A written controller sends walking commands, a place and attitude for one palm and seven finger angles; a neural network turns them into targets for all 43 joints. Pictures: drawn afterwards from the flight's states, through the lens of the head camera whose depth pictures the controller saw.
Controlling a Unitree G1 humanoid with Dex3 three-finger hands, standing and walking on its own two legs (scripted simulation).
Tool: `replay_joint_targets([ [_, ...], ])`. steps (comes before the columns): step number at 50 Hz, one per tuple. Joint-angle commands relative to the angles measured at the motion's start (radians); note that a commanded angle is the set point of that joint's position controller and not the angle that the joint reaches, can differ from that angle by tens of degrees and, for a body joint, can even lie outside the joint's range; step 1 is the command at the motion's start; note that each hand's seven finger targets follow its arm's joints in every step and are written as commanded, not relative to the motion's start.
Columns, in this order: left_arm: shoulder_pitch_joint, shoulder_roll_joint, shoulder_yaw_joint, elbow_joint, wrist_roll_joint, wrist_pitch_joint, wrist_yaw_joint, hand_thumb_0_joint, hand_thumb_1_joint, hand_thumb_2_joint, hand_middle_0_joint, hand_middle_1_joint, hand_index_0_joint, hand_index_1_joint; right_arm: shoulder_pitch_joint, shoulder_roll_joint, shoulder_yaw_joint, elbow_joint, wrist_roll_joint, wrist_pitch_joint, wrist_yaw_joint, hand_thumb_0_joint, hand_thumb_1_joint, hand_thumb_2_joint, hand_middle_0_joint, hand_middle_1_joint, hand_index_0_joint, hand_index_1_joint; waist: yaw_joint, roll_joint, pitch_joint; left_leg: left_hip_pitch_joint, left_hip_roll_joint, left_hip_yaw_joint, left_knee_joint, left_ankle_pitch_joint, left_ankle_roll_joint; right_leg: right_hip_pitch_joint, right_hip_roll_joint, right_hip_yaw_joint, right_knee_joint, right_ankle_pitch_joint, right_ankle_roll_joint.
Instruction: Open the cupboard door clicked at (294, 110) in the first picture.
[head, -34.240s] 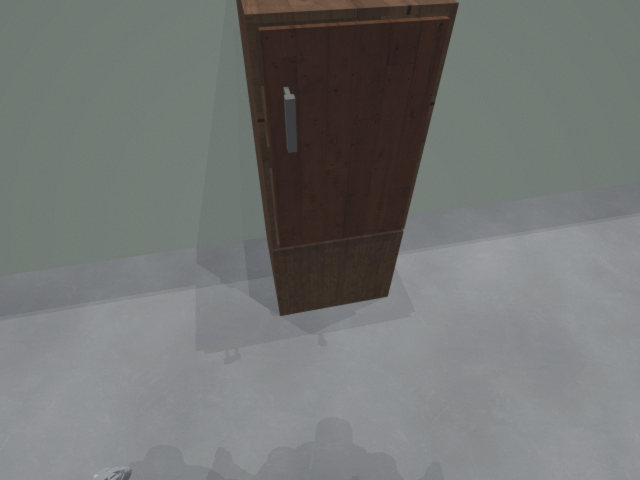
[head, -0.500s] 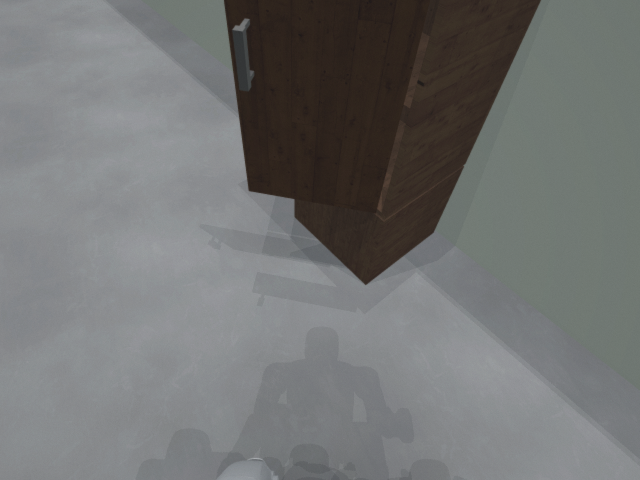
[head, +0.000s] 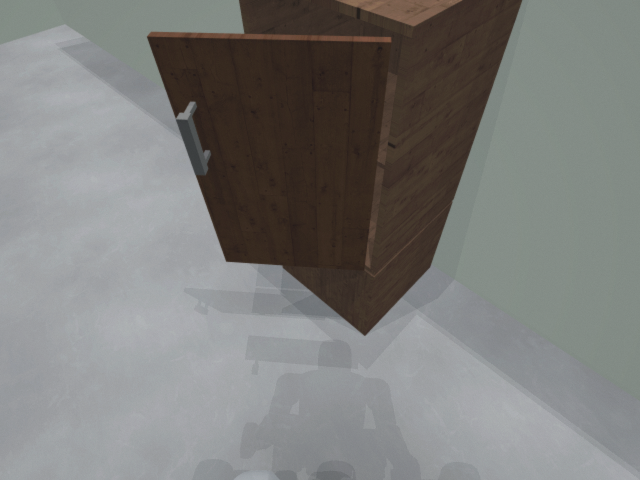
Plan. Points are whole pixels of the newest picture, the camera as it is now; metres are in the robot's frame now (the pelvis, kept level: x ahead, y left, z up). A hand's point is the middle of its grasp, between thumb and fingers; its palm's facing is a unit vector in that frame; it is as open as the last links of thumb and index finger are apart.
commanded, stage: take the last steps up to it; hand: left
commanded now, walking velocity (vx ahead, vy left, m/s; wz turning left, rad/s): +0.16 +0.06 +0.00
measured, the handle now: (196, 139) +0.66 +0.26 +0.05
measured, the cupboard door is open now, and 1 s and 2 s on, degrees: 39 39 39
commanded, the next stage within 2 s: come to a stop and stand still in 0.02 s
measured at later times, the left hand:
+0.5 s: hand out of the picture +0.12 +0.25 -0.19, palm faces +0.02 -0.98 -0.21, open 7.4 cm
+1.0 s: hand out of the picture +0.12 +0.20 -0.19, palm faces -0.01 -0.99 -0.17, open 7.3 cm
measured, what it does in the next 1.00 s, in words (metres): steps on the spot: left foot, then right foot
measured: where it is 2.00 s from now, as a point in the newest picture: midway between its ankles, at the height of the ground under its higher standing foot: outside the picture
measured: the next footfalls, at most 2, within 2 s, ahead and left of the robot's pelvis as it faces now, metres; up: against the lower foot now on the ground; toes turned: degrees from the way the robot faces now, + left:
left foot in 0.22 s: +0.13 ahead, +0.13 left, +0.00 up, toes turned -1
right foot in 0.66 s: +0.09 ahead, -0.12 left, +0.00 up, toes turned -6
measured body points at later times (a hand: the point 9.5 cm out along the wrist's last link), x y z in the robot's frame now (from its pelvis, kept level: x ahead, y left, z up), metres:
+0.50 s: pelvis +0.08 +0.06 -0.01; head +0.13 +0.08 +0.44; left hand +0.12 +0.30 -0.17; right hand +0.18 -0.17 -0.15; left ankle +0.15 +0.15 -0.74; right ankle +0.04 -0.08 -0.67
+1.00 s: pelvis +0.09 +0.03 +0.00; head +0.11 +0.04 +0.44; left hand +0.12 +0.25 -0.17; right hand +0.07 -0.20 -0.16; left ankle +0.09 +0.13 -0.74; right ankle +0.05 -0.11 -0.74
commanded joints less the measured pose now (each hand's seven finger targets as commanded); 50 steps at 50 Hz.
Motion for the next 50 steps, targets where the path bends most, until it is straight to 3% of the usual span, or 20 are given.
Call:
replay_joint_targets([
  [1,0.117,0.112,0.009,0.013,0.000,-0.027,-0.005,0.000,0.900,0.900,-0.200,-0.300,-0.200,-0.300,-0.003,-0.010,0.003,-0.063,0.003,-0.020,0.004,0.000,-0.900,-0.900,0.200,0.300,0.200,0.300,0.014,-0.105,-0.052,-0.083,0.043,0.002,-0.142,0.066,-0.032,0.143,-0.263,0.160,-0.205,0.445,-0.112],
  [6,0.136,0.152,0.011,0.064,0.004,-0.012,-0.010,0.000,0.900,0.900,-0.200,-0.300,-0.200,-0.300,-0.077,-0.012,0.008,-0.087,0.005,-0.033,0.009,0.000,-0.900,-0.900,0.200,0.300,0.200,0.300,0.038,-0.173,-0.028,0.002,0.001,0.042,-0.371,0.096,-0.019,0.146,-0.248,0.136,-0.159,0.386,-0.098],
  [9,0.110,0.108,-0.013,0.080,-0.003,0.011,0.003,0.000,0.900,0.900,-0.200,-0.300,-0.200,-0.300,-0.005,-0.035,0.018,-0.043,0.001,-0.044,-0.012,0.000,-0.900,-0.900,0.200,0.300,0.200,0.300,-0.008,-0.136,-0.035,0.261,-0.002,0.019,-0.581,0.352,-0.019,0.031,-0.164,0.078,-0.005,0.395,-0.010],
  [11,0.189,0.054,-0.035,0.090,-0.016,0.027,0.019,0.000,0.900,0.900,-0.200,-0.300,-0.200,-0.300,0.060,-0.147,0.003,-0.032,0.003,-0.050,-0.038,0.000,-0.900,-0.900,0.200,0.300,0.200,0.300,-0.005,0.092,-0.168,0.469,0.237,-0.181,-0.516,0.945,0.089,-0.075,-0.083,0.045,0.116,-0.001,0.071],
  [12,0.208,0.055,-0.036,0.095,-0.016,0.042,0.026,0.000,0.900,0.900,-0.200,-0.300,-0.200,-0.300,0.053,-0.170,0.001,-0.030,0.008,-0.035,-0.047,0.000,-0.900,-0.900,0.200,0.300,0.200,0.300,-0.008,0.135,-0.165,0.433,0.305,-0.208,-0.551,1.030,0.150,-0.049,-0.056,0.051,0.181,-0.268,0.083],
  [13,0.208,0.062,-0.038,0.093,-0.011,0.059,0.027,0.000,0.900,0.900,-0.200,-0.300,-0.200,-0.300,0.014,-0.176,0.000,-0.039,0.006,-0.024,-0.055,0.000,-0.900,-0.900,0.200,0.300,0.200,0.300,0.000,0.128,-0.089,0.361,0.317,-0.197,-0.590,0.991,0.171,-0.062,-0.046,0.070,0.273,-0.363,0.085],
  [16,0.159,0.118,-0.015,0.074,-0.004,0.104,0.022,0.000,0.900,0.900,-0.200,-0.300,-0.200,-0.300,-0.008,-0.188,-0.010,-0.052,0.006,0.000,-0.082,0.000,-0.900,-0.900,0.200,0.300,0.200,0.300,-0.015,0.216,-0.071,0.319,0.338,-0.207,-0.600,1.161,0.198,-0.135,-0.049,0.135,0.521,-0.389,0.087],
  [20,0.110,0.118,0.012,0.019,-0.002,0.123,0.009,0.000,0.900,0.900,-0.200,-0.300,-0.200,-0.300,-0.061,-0.208,-0.037,-0.092,0.000,0.014,-0.086,0.000,-0.900,-0.900,0.200,0.300,0.200,0.300,-0.008,0.061,-0.156,0.338,0.349,-0.196,-0.600,0.873,0.227,-0.220,-0.028,0.163,0.653,-0.319,0.092],
  [23,0.102,0.108,0.020,-0.017,0.003,0.132,0.000,0.000,0.900,0.900,-0.200,-0.300,-0.200,-0.300,-0.118,-0.196,-0.039,-0.120,-0.004,0.014,-0.080,0.000,-0.900,-0.900,0.200,0.300,0.200,0.300,0.015,0.079,-0.144,0.242,0.334,-0.171,-0.649,0.562,0.205,-0.210,-0.027,0.163,0.656,-0.274,0.093],
  [29,0.135,0.085,0.014,-0.023,0.005,0.116,-0.011,0.000,0.900,0.900,-0.200,-0.300,-0.200,-0.300,-0.152,-0.206,-0.051,-0.133,-0.017,0.029,-0.046,0.000,-0.900,-0.900,0.200,0.300,0.200,0.300,0.036,0.158,-0.090,0.051,0.246,-0.157,-0.726,-0.042,0.115,0.043,-0.010,0.054,0.221,-0.167,0.065],
  [31,0.207,0.117,0.015,0.006,0.012,0.101,-0.004,0.000,0.900,0.900,-0.200,-0.300,-0.200,-0.300,-0.141,-0.155,-0.046,-0.129,-0.006,0.035,-0.034,0.000,-0.900,-0.900,0.200,0.300,0.200,0.300,0.063,0.019,-0.067,-0.041,0.125,-0.075,-0.627,-0.177,0.044,0.168,-0.034,0.082,-0.014,-0.099,0.052],
  [32,0.180,0.185,0.018,-0.005,0.021,0.085,0.004,0.000,0.900,0.900,-0.200,-0.300,-0.200,-0.300,-0.130,-0.078,-0.030,-0.141,0.008,0.042,-0.028,0.000,-0.900,-0.900,0.200,0.300,0.200,0.300,0.052,-0.228,-0.028,-0.088,0.013,0.001,-0.444,-0.194,-0.018,0.087,-0.221,0.356,-0.217,-0.348,-0.012],
  [33,0.081,0.233,0.015,-0.039,0.017,0.078,0.009,0.000,0.900,0.900,-0.200,-0.300,-0.200,-0.300,-0.163,-0.054,-0.017,-0.166,0.006,0.045,-0.014,0.000,-0.900,-0.900,0.200,0.300,0.200,0.300,0.045,-0.318,0.043,-0.031,0.000,-0.002,-0.332,-0.174,-0.025,-0.112,-0.343,0.469,-0.341,-0.517,-0.068],
  [34,0.005,0.241,0.007,-0.068,0.015,0.073,0.010,0.000,0.900,0.900,-0.200,-0.300,-0.200,-0.300,-0.160,-0.080,-0.019,-0.168,0.003,0.046,-0.004,0.000,-0.900,-0.900,0.200,0.300,0.200,0.300,0.026,-0.232,0.068,0.023,0.010,-0.035,-0.272,-0.147,-0.014,-0.213,-0.357,0.450,-0.351,-0.527,-0.093],
  [35,-0.054,0.249,0.004,-0.073,0.017,0.069,0.006,0.000,0.900,0.900,-0.200,-0.300,-0.200,-0.300,-0.110,-0.071,-0.018,-0.145,0.000,0.040,0.004,0.000,-0.900,-0.900,0.200,0.300,0.200,0.300,-0.011,-0.187,0.032,0.101,-0.009,-0.009,-0.253,-0.087,-0.016,-0.250,-0.308,0.393,-0.311,-0.479,-0.078],
  [36,-0.064,0.217,0.000,-0.067,0.011,0.061,0.008,0.000,0.900,0.900,-0.200,-0.300,-0.200,-0.300,-0.090,-0.071,-0.017,-0.119,-0.004,0.042,0.000,0.000,-0.900,-0.900,0.200,0.300,0.200,0.300,-0.009,-0.233,0.047,0.093,-0.011,-0.026,-0.253,-0.021,-0.012,-0.204,-0.242,0.344,-0.269,-0.321,-0.056],
  [39,-0.037,0.197,-0.007,-0.032,0.004,0.051,0.006,0.000,0.900,0.900,-0.200,-0.300,-0.200,-0.300,-0.032,-0.076,-0.007,-0.089,0.003,0.022,-0.007,0.000,-0.900,-0.900,0.200,0.300,0.200,0.300,-0.013,-0.207,0.052,0.144,-0.012,-0.018,-0.418,0.033,-0.022,-0.110,-0.223,0.259,-0.170,-0.068,-0.041],
  [42,0.033,0.158,-0.017,0.001,-0.009,0.051,0.004,0.000,0.900,0.900,-0.200,-0.300,-0.200,-0.300,0.011,-0.113,0.003,-0.056,0.003,-0.012,-0.022,0.000,-0.900,-0.900,0.200,0.300,0.200,0.300,0.015,0.010,-0.034,0.260,0.059,-0.116,-0.599,0.336,0.010,-0.044,-0.128,0.174,-0.002,0.070,0.034],
  [48,0.058,0.125,-0.023,0.060,-0.011,0.065,0.012,0.000,0.900,0.900,-0.200,-0.300,-0.200,-0.300,0.010,-0.114,0.015,-0.018,0.010,-0.022,-0.048,0.000,-0.900,-0.900,0.200,0.300,0.200,0.300,0.034,0.089,-0.074,0.263,0.081,-0.122,-0.623,0.469,0.034,0.075,-0.094,0.135,-0.004,0.093,0.054],
  [50,0.056,0.125,-0.026,0.077,-0.011,0.065,0.012,0.000,0.900,0.900,-0.200,-0.300,-0.200,-0.300,0.012,-0.104,0.017,-0.011,0.010,-0.019,-0.048,0.000,-0.900,-0.900,0.200,0.300,0.200,0.300,0.028,0.044,-0.067,0.260,0.072,-0.116,-0.627,0.405,0.026,0.078,-0.100,0.140,-0.028,0.089,0.052],
])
